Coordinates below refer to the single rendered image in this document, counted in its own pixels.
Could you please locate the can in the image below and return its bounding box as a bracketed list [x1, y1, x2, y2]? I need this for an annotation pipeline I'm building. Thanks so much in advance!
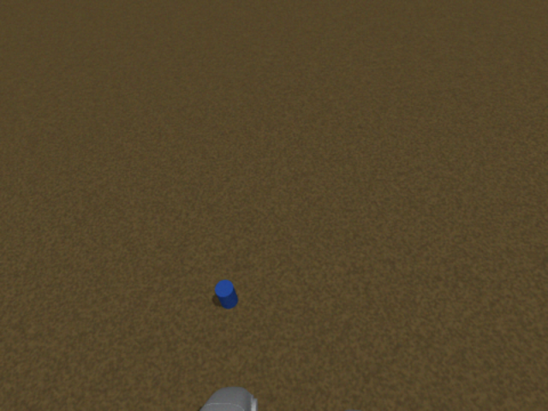
[215, 280, 238, 309]

